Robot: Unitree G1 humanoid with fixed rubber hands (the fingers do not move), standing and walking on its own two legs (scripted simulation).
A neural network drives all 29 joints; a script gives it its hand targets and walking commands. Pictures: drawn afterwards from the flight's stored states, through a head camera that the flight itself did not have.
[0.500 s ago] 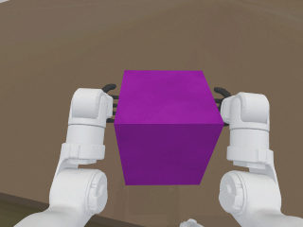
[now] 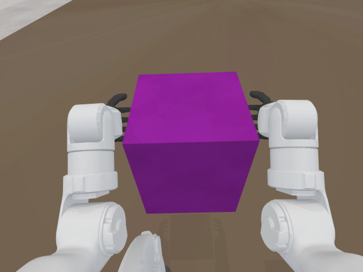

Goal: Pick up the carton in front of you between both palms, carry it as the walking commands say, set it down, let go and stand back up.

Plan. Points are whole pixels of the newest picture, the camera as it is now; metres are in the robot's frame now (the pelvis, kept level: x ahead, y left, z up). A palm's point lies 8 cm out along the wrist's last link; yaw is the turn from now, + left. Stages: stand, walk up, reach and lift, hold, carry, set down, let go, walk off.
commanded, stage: carry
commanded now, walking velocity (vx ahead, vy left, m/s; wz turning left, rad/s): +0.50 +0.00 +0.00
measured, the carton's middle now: (189, 146) +0.38 +0.00 +0.12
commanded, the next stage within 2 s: none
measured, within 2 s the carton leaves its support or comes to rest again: neither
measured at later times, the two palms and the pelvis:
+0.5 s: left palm (111, 24) +0.64 +0.19 +0.31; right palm (229, 12) +0.63 -0.11 +0.32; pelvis +0.27 +0.03 +0.12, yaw +0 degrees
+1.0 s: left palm (144, 24) +0.89 +0.15 +0.23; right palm (227, 19) +0.90 -0.15 +0.23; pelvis +0.54 +0.00 +0.14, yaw +2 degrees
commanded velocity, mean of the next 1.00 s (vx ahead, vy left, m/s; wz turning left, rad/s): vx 0.50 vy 0.00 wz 0.00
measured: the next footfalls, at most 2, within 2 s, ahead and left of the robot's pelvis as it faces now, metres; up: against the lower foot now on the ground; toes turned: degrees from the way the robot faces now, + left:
left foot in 0.06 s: +0.26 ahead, +0.12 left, +0.14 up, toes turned +6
right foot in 0.66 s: +0.55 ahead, -0.07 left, +0.14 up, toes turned -6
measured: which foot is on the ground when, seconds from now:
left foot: up 0.00-0.04, down 0.06-0.68, up 0.70-1.00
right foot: down 0.00-0.08, up 0.10-0.64, down 0.66-1.00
